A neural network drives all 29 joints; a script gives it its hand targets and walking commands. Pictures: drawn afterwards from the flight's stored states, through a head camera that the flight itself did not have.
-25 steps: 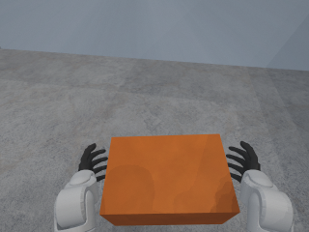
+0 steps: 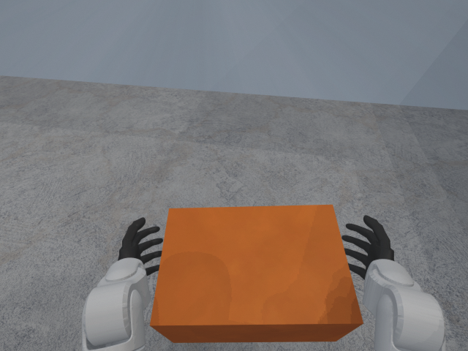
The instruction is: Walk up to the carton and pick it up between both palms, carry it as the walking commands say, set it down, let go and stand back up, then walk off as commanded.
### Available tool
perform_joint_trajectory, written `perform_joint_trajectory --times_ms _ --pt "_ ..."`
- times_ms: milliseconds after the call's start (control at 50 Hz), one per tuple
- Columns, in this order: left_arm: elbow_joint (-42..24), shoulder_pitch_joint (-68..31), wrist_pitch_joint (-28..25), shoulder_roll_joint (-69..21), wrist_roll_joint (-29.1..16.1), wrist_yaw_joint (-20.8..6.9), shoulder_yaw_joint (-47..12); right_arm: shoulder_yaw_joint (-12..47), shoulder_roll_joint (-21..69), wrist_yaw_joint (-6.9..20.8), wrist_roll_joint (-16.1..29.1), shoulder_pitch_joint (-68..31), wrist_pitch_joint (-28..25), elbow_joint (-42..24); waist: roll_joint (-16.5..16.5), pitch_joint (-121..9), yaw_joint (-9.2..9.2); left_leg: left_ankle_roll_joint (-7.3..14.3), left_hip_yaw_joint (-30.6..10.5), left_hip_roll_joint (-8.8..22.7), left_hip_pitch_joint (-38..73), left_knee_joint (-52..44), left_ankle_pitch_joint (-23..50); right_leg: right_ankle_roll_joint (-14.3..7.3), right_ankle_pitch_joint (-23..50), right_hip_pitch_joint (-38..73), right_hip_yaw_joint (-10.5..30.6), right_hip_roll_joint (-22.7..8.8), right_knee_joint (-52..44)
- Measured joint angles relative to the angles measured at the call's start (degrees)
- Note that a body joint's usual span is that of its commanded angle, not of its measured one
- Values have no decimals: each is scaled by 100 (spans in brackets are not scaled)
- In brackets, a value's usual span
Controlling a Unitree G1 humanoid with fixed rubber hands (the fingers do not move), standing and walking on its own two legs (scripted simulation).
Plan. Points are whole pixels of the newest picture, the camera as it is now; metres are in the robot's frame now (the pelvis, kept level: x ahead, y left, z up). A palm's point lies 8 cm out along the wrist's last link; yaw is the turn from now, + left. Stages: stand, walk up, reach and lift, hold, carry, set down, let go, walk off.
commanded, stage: carry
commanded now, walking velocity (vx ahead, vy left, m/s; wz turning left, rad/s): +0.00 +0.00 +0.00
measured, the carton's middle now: (251, 274) +0.28 +0.00 +0.01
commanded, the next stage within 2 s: none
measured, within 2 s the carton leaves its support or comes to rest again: neither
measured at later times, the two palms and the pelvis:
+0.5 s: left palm (136, 269) +0.24 +0.18 +0.09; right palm (380, 270) +0.24 -0.18 +0.10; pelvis +0.00 +0.00 +0.00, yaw +0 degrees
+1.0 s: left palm (141, 269) +0.25 +0.18 +0.08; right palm (378, 271) +0.25 -0.19 +0.09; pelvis -0.01 -0.01 +0.00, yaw +0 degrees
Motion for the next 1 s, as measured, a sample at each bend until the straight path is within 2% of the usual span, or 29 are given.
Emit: perform_joint_trajectory --times_ms 420,1000 --pt "212 -12 -187 0 51 -50 22 -26 0 56 -20 -23 -170 215 2 3 -25 -27 6 29 -17 -46 60 -28 30 -35 -17 13 -4" --pt "743 -116 -670 -2 172 -138 75 -97 4 150 -124 -127 -675 773 -24 69 -38 -56 21 66 -53 -78 110 -58 48 -85 -46 21 6"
